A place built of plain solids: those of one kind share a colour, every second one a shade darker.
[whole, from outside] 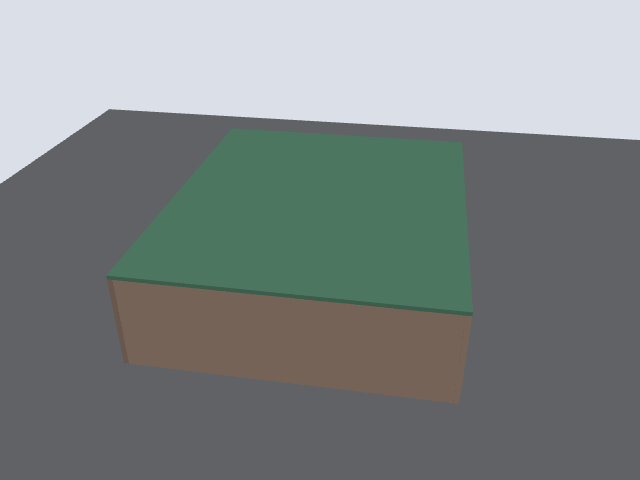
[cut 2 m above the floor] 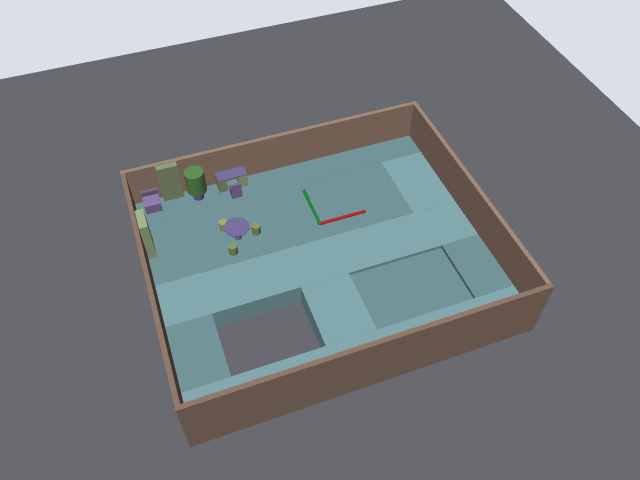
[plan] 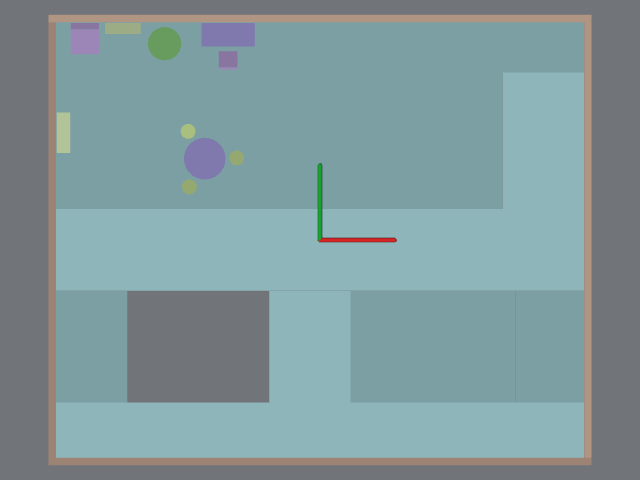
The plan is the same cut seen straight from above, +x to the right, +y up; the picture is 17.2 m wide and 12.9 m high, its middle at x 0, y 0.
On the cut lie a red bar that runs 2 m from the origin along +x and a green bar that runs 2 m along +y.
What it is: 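A home; one open living floor with 3 sunken areas, their rims bare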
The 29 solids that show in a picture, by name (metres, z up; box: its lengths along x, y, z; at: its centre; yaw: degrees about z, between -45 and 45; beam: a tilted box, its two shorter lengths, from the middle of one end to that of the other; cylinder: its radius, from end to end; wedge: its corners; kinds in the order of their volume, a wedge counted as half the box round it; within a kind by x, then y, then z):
{
 "floor_1": {"box": [1.92, 3.0, 1.12], "at": [-6.14, -2.87, 0.51]},
 "floor_2": {"box": [7.92, 3.67, 1.12], "at": [-3.14, 2.67, 0.51]},
 "floor_3": {"box": [2.18, 3.0, 1.12], "at": [-0.27, -2.87, 0.51]},
 "floor_4": {"box": [14.19, 1.49, 1.12], "at": [0.0, -5.11, 0.51]},
 "floor_5": {"box": [14.19, 2.2, 1.12], "at": [0.0, -0.27, 0.51]},
 "floor_6": {"box": [14.19, 1.35, 1.12], "at": [0.0, 5.18, 0.51]},
 "floor_7": {"box": [4.09, 3.67, 1.12], "at": [2.86, 2.67, 0.51]},
 "floor_8": {"box": [4.44, 3.0, 0.94], "at": [3.04, -2.87, 0.42]},
 "floor_9": {"box": [2.19, 3.67, 1.12], "at": [6.0, 2.67, 0.51]},
 "floor_10": {"box": [1.84, 3.0, 1.12], "at": [6.18, -2.87, 0.51]},
 "wall_1": {"box": [0.2, 11.71, 3.73], "at": [-7.2, 0.0, 1.81]},
 "wall_2": {"box": [14.59, 0.2, 3.73], "at": [0.0, -5.95, 1.81]},
 "wall_3": {"box": [14.59, 0.2, 3.73], "at": [0.0, 5.95, 1.81]},
 "wall_4": {"box": [0.2, 11.71, 3.73], "at": [7.2, 0.0, 1.81]},
 "roof_1": {"box": [14.59, 12.11, 0.16], "at": [0.0, 0.0, 3.76]},
 "case_1": {"box": [0.36, 1.09, 2.05], "at": [-6.89, 2.88, 2.09]},
 "case_2": {"box": [0.97, 0.3, 2.1], "at": [-5.29, 5.68, 2.12]},
 "case_3": {"box": [0.43, 0.64, 0.7], "at": [-2.97, 5.52, 1.42]},
 "case_4": {"box": [0.43, 0.64, 0.7], "at": [-1.97, 5.52, 1.42]},
 "bush_1": {"cylinder": 0.45, "from": [-4.18, 5.28, 1.53], "to": [-4.18, 5.28, 2.68]},
 "chair_1": {"box": [0.76, 0.67, 0.49], "at": [-6.32, 5.32, 1.31]},
 "chair_2": {"box": [0.76, 0.17, 0.73], "at": [-6.32, 5.75, 1.43]},
 "chair_3": {"box": [0.5, 0.06, 0.84], "at": [-2.47, 4.61, 1.49]},
 "chair_4": {"box": [0.5, 0.44, 0.46], "at": [-2.47, 4.86, 1.3]},
 "stool_1": {"cylinder": 0.2, "from": [-3.55, 2.92, 1.07], "to": [-3.55, 2.92, 1.53]},
 "stool_2": {"cylinder": 0.2, "from": [-3.51, 1.43, 1.07], "to": [-3.51, 1.43, 1.53]},
 "stool_3": {"cylinder": 0.2, "from": [-2.24, 2.21, 1.07], "to": [-2.24, 2.21, 1.53]},
 "table_1": {"cylinder": 0.56, "from": [-3.1, 2.19, 1.77], "to": [-3.1, 2.19, 1.81]},
 "table_2": {"box": [1.43, 0.64, 0.04], "at": [-2.47, 5.52, 1.79]}
}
